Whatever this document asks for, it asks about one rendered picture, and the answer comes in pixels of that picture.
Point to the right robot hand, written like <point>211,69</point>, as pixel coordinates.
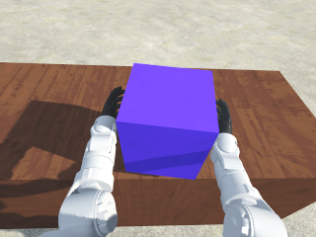
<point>223,117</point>

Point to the pedestal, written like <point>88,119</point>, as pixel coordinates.
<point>46,114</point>

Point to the robot right upper arm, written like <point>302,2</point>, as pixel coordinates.
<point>243,220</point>

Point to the left robot hand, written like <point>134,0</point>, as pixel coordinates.
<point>111,105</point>

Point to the robot left upper arm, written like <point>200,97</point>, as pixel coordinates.
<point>90,214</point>

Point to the robot right forearm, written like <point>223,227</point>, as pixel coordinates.
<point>231,177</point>

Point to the carton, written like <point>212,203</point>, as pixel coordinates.
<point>167,120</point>

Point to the robot left forearm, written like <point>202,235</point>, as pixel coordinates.
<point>98,162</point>

